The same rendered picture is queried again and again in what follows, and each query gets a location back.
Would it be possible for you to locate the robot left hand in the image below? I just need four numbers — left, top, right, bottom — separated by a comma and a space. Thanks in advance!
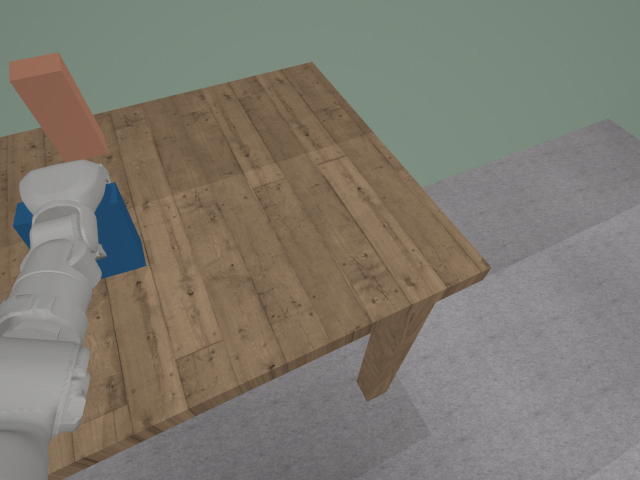
19, 159, 111, 260

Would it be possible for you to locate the left robot forearm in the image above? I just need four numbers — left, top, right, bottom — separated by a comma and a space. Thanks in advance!
0, 200, 102, 347

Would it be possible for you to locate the sponge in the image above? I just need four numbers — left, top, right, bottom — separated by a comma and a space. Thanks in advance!
13, 182, 146, 279

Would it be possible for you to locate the table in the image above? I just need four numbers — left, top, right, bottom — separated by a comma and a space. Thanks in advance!
0, 62, 492, 480

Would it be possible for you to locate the left robot upper arm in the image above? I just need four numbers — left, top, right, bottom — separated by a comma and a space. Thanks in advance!
0, 337, 91, 480

